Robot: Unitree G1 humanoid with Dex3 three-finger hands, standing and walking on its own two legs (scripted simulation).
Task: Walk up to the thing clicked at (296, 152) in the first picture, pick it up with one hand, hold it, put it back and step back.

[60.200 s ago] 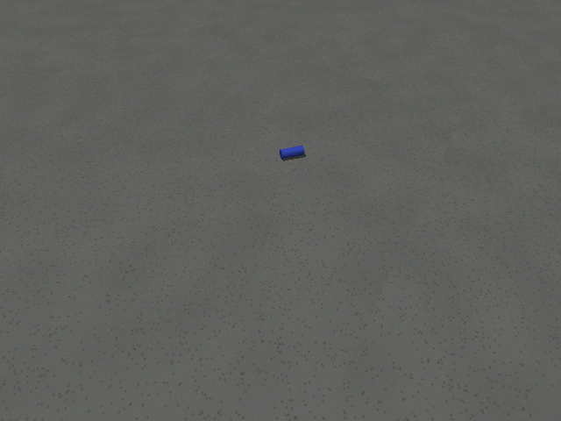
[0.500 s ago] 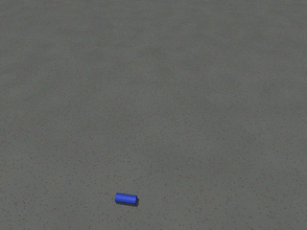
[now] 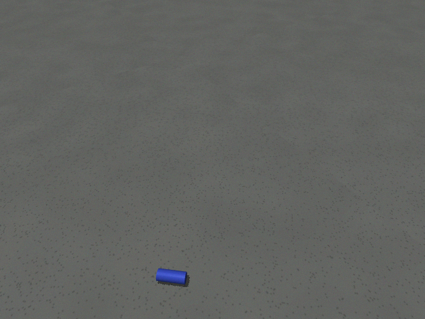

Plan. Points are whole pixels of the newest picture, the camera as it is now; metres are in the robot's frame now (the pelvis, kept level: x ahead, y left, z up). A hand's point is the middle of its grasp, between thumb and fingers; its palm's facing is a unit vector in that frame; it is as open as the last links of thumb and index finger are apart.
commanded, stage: stand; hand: left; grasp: from above
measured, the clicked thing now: (171, 276) +0.49 +0.21 -0.75
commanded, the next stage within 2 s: step back in 1.32 s
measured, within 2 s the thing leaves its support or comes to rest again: neither
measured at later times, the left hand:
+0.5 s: hand out of the picture +0.08 +0.24 -0.16, palm faces +0.01 -0.94 -0.34, open 7.4 cm
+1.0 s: hand out of the picture +0.10 +0.24 -0.15, palm faces +0.01 -0.94 -0.34, open 7.4 cm
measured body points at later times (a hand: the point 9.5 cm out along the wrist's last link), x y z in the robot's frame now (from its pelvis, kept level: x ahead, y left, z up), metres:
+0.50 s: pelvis +0.02 -0.01 +0.00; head +0.03 -0.01 +0.45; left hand +0.08 +0.29 -0.13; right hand +0.08 -0.29 -0.14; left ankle +0.03 +0.12 -0.75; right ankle +0.01 -0.13 -0.75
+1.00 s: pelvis +0.02 -0.01 +0.00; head +0.03 -0.01 +0.45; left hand +0.10 +0.29 -0.13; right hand +0.10 -0.30 -0.14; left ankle +0.03 +0.12 -0.75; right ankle +0.01 -0.13 -0.75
